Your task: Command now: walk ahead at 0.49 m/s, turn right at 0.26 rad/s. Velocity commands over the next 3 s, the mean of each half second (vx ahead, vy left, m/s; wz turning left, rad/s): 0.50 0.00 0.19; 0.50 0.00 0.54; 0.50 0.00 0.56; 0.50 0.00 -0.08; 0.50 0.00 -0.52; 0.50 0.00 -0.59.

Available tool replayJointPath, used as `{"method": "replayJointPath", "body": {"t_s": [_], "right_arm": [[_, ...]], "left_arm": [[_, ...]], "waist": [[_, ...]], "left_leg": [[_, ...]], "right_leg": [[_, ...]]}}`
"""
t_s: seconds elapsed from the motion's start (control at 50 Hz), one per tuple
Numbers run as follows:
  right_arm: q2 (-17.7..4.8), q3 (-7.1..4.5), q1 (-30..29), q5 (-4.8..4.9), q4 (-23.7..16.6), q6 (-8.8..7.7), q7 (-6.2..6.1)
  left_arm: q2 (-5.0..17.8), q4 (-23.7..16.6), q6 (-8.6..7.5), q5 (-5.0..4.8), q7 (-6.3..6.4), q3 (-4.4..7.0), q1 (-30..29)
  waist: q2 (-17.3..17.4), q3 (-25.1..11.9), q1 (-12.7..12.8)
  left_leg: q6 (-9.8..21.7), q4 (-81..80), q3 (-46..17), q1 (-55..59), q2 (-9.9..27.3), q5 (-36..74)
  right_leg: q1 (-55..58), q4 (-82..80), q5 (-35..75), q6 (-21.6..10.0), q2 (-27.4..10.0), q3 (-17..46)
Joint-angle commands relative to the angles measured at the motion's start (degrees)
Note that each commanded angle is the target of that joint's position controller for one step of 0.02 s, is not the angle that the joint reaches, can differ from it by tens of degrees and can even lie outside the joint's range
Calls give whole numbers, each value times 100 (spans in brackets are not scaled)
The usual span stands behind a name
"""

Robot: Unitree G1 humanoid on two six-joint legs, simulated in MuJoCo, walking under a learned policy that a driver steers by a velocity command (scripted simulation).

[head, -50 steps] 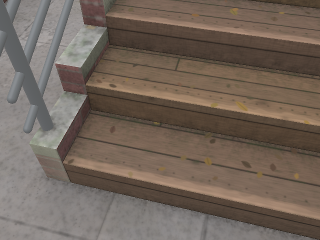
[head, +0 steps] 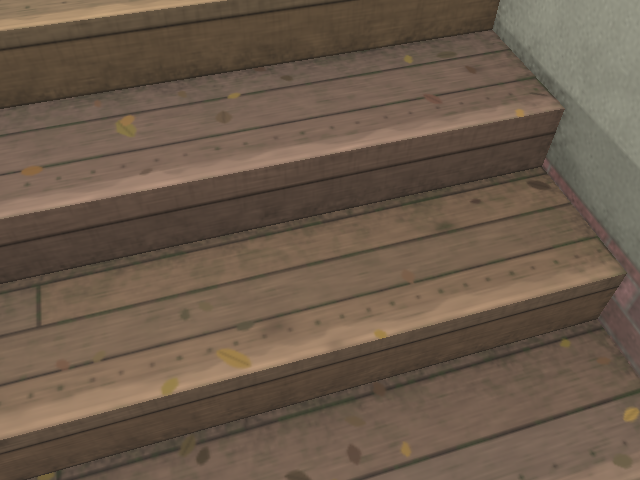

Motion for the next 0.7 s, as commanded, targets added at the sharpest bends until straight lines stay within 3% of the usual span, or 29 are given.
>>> {"method": "replayJointPath", "body": {"t_s": [0.02,0.06,0.1,0.12,0.18,0.2,0.24,0.26,0.28,0.3,0.32,0.34,0.36,0.38,0.4,0.42,0.44,0.46,0.5,0.52,0.54,0.56,0.58,0.6,0.62,0.64,0.66,0.68,0.7], "right_arm": [[-512,-73,203,3,-31,-37,33],[-543,-57,373,13,58,24,-6],[-477,-19,847,50,254,142,-78],[-466,-4,982,72,257,191,-117],[-517,13,1286,87,250,300,-274],[-535,20,1449,74,329,370,-320],[-558,1,1606,245,347,484,-405],[-382,37,2020,312,495,595,-427],[-261,102,1841,203,446,640,-453],[-359,120,1432,46,298,666,-407],[-766,36,1309,-15,212,661,-341],[-1068,-63,995,79,28,615,-349],[-997,-41,70,46,-438,470,-293],[176,186,32,-309,-682,229,-179],[490,212,766,3,-603,-64,-86],[221,103,468,271,-682,-109,-62],[407,164,-217,505,-1127,-4,-113],[798,330,-762,591,-1377,199,-176],[1099,560,-1464,405,-2018,483,-93],[1228,672,-1515,314,-2383,458,1],[1139,743,-1436,207,-2583,408,64],[837,726,-887,56,-2568,396,84],[424,593,-674,18,-2511,347,63],[31,386,-264,-119,-2293,365,40],[-211,231,448,-189,-2094,464,16],[-474,90,926,-174,-1953,561,-10],[-700,7,974,-155,-1903,637,23],[-1217,-161,1046,-16,-1755,680,110],[-1804,-283,196,-189,-1978,634,-83]], "left_arm": [[-26,-203,44,73,-16,-57,577],[-40,-462,42,123,-30,-103,146],[-371,-514,78,100,-44,-236,-53],[-348,-597,48,28,-69,-250,-139],[-409,-1043,-109,98,-124,-373,-1022],[-624,-1144,-193,98,-152,-465,-1320],[-597,-1347,-333,74,-231,-557,-1587],[-580,-1549,-456,159,-281,-596,-2145],[-460,-1565,-563,153,-318,-554,-1922],[-169,-1424,-604,134,-313,-427,-1138],[320,-1298,-628,100,-281,-206,-559],[431,-955,-507,40,-192,-47,39],[735,-460,-419,-13,-86,114,1163],[1215,-15,-275,50,-72,142,1662],[1220,-25,-29,398,-6,172,2274],[910,-19,136,585,-19,152,2231],[806,106,199,474,-46,200,1982],[248,254,199,383,-35,54,1327],[-435,605,58,229,-30,-164,563],[-527,724,26,222,-47,-226,105],[-280,757,52,269,-25,-190,-190],[298,510,94,368,91,-154,-891],[801,423,83,295,220,-31,-752],[1521,214,-3,364,255,153,-577],[2160,199,-24,250,237,330,-676],[2244,107,61,38,211,420,-768],[2069,-107,78,-60,155,403,-752],[1376,-203,22,50,143,305,-572],[910,-555,-173,183,-107,194,-327]], "waist": [[610,14,290],[490,52,255],[840,3,127],[759,107,108],[605,349,-125],[696,399,-189],[688,493,-213],[616,533,-450],[694,254,-190],[1037,-413,265],[1102,-990,565],[1181,-1072,790],[793,-978,1349],[-1480,-748,904],[-1467,-1967,892],[-888,-2089,1075],[-1208,-1591,968],[-1397,-835,698],[-785,547,110],[-709,890,-369],[-566,890,-666],[-429,381,-1156],[-454,-110,-1211],[-636,-887,-1215],[-917,-1538,-1528],[-713,-1993,-1663],[-193,-2022,-1668],[1036,-1536,-1360],[3289,-2017,-597]], "left_leg": [[1265,-976,-1341,310,1688,1253],[1292,-938,-1344,503,1771,1090],[1358,-923,-1552,809,1820,573],[1323,-906,-1636,918,1833,135],[1103,-838,-1767,1248,1869,-194],[1095,-879,-1928,1502,2030,-108],[964,-887,-1856,1720,1922,-289],[901,-771,-1767,2210,1765,464],[610,-230,-1506,2268,1561,2292],[387,432,-1323,1809,1305,4424],[222,1328,-1309,2028,1181,5374],[153,1887,-1542,1670,1224,4758],[-43,3396,-1292,65,735,3470],[-205,5848,-1040,-3383,-63,-2781],[-251,7978,-1564,-4624,-260,-2860],[-294,9439,-1336,-5118,-201,-2733],[-244,10183,-703,-6073,55,-2776],[-238,11187,-474,-6796,288,-3114],[19,11129,-638,-6515,486,-3168],[223,10217,-633,-5941,555,-2594],[256,8744,-281,-5102,596,-1962],[193,7040,240,-2947,426,-1495],[-53,5936,558,-1497,126,-1569],[-122,6355,1014,-782,-310,-2199],[-4,6291,717,-763,-145,-2177],[222,5441,473,-883,-229,-2149],[436,4084,158,-377,-447,-1985],[1018,2334,-1923,670,-176,-1173],[2315,-229,-6511,987,1410,-1795]], "right_leg": [[-898,492,265,190,-310,-29],[-1470,331,563,322,-525,-86],[-2095,1105,335,434,-540,-452],[-2396,1144,322,442,-637,-382],[-2895,495,358,466,-819,-404],[-3186,685,141,443,-819,-473],[-3142,-217,-372,429,-839,-596],[-3182,-629,-844,406,-668,-907],[-2114,-1719,-643,234,-480,-835],[59,-3167,101,176,-98,-839],[1434,-4742,1224,198,61,-802],[2561,-6175,2420,253,39,-592],[4345,-6647,3721,284,-387,-442],[6657,-4804,9425,505,-1376,142],[7067,-3822,11472,-328,-2793,910],[6683,-4116,10332,-777,-2780,891],[6312,-4985,6756,-1056,-2796,1126],[5668,-5592,4821,-988,-2656,1038],[3519,-6337,3619,-380,-2117,-278],[2350,-6544,3815,-52,-1706,-939],[1494,-6914,3529,24,-1210,-1672],[231,-7218,4728,-127,-680,-2444],[39,-6932,6217,-375,-618,-2260],[881,-6673,9479,-807,-1242,-1875],[2284,-6078,11427,-1000,-1745,-1651],[3539,-4976,11800,-997,-1805,-1581],[3542,-3585,11290,-1035,-1726,-1527],[1802,-1180,5800,-854,-959,-1032],[-195,2291,912,-497,795,67]]}}
Next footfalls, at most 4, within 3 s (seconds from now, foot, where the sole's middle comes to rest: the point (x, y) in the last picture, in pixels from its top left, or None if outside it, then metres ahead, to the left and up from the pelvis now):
0.22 right None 0.23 -0.18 -0.63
0.36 right None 0.22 -0.24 -0.78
0.66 left None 0.44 -0.03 -0.62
1.14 right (366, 265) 0.80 -0.10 -0.46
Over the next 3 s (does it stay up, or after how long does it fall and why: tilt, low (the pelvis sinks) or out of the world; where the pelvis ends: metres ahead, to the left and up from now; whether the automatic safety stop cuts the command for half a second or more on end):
stays up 1.39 0.46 0.64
